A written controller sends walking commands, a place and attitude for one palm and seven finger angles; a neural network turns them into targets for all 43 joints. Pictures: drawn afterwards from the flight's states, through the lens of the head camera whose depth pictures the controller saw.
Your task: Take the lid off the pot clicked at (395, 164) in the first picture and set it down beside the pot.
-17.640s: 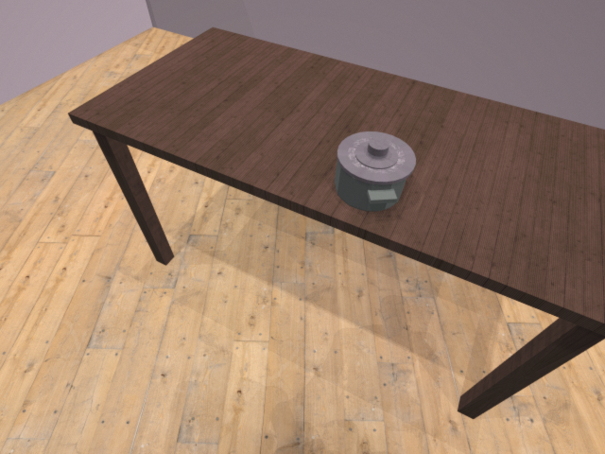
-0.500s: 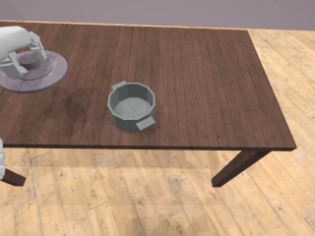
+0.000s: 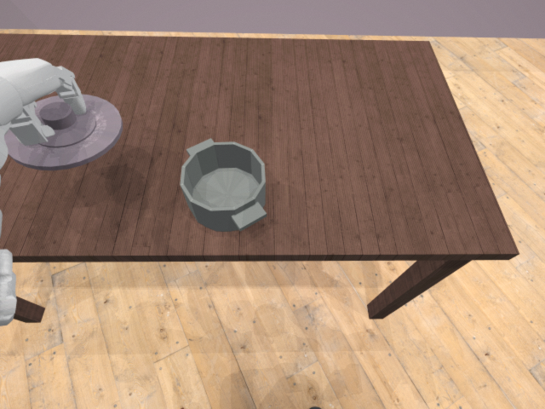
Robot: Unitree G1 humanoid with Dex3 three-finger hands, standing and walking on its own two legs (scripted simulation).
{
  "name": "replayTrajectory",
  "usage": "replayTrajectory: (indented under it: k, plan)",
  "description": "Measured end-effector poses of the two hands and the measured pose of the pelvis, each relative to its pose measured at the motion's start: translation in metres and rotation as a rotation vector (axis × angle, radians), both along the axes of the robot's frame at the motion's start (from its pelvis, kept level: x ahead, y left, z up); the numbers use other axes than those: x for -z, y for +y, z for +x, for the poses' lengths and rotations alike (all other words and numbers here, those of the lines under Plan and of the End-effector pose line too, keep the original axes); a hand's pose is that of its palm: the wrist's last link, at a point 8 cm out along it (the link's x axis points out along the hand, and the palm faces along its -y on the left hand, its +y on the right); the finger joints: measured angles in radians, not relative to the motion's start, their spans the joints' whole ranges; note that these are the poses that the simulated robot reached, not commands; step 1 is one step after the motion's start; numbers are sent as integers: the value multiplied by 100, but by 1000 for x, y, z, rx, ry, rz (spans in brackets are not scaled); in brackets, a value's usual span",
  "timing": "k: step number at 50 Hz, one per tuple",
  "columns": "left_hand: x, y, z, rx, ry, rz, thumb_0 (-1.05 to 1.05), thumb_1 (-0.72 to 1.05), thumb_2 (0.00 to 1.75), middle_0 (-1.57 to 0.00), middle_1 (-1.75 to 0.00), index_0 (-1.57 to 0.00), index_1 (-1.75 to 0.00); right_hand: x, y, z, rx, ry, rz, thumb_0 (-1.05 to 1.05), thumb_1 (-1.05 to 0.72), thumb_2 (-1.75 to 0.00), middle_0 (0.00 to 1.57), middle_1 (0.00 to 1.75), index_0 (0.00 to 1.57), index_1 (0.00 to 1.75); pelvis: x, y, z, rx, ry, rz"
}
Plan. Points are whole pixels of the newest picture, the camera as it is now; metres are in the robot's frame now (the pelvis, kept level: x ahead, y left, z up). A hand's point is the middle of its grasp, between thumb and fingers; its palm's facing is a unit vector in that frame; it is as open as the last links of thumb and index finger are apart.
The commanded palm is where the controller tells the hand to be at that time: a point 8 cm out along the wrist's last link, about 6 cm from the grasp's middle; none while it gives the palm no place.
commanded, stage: lower the lid onto the table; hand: left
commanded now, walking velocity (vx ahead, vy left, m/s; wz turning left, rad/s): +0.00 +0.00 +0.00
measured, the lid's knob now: (58, 115) +0.51 +0.30 +0.11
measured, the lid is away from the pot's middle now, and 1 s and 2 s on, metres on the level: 0.23 0.23 0.23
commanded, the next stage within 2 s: none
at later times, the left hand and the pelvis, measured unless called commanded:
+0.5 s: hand (47, 155) +0.44 +0.30 +0.10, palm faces -0.47 -0.11 -0.87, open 7.5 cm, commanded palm +0.48 +0.31 +0.17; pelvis -0.01 -0.01 +0.00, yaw +0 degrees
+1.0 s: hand (53, 167) +0.45 +0.31 +0.07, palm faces -0.50 -0.09 -0.86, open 7.5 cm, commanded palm +0.49 +0.31 +0.13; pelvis -0.01 +0.01 -0.01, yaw -1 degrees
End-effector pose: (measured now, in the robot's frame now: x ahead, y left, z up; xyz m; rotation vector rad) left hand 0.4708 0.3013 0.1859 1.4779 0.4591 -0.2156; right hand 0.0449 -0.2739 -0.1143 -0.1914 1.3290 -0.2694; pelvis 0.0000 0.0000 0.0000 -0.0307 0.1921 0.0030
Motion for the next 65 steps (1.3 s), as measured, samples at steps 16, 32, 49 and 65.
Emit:
replayTrajectory:
  k: [16,32,49,65]
  plan:
    - [19,-4,-14,-12,41,-12,13,46,81,-112,-120,-47,-91,0,-15,12,-8,-31,-26,1,-91,-90,20,30,21,30,2,-12,-5,2,-4,-3]
    - [40,3,-20,2,66,-20,13,46,81,-112,-120,-47,-91,-3,-19,-25,43,26,-80,1,-91,-90,20,30,21,30,5,-8,-12,12,6,-11]
    - [62,9,-16,21,93,-13,13,47,82,-112,-120,-46,-91,0,1,-49,78,63,-75,1,-90,-90,20,30,21,30,9,5,-15,21,30,-17]
    - [81,7,-11,44,101,-18,13,47,82,-112,-120,-46,-91,1,5,-53,75,86,-88,1,-90,-90,20,30,21,30,12,10,-13,19,56,-22]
